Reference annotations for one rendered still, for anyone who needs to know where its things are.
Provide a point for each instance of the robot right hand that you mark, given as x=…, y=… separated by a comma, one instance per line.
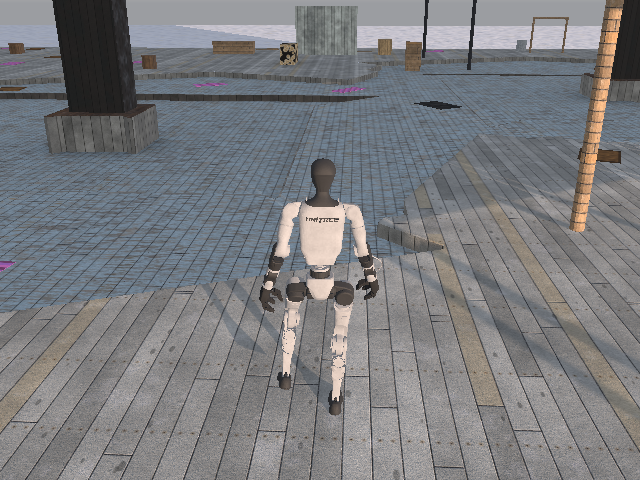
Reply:
x=366, y=285

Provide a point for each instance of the robot left forearm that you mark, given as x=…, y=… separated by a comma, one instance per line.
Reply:
x=273, y=269

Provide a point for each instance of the right robot upper arm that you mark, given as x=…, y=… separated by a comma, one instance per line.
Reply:
x=353, y=213

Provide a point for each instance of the robot left hand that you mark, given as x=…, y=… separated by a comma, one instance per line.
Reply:
x=264, y=297

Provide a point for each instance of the robot right forearm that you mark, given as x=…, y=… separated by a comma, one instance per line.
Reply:
x=368, y=266

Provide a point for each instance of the left robot upper arm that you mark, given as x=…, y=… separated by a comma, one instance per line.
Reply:
x=289, y=211

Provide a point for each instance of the robot right thigh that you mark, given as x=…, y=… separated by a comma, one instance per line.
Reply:
x=343, y=302

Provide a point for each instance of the humanoid robot torso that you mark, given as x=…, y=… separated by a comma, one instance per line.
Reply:
x=321, y=234

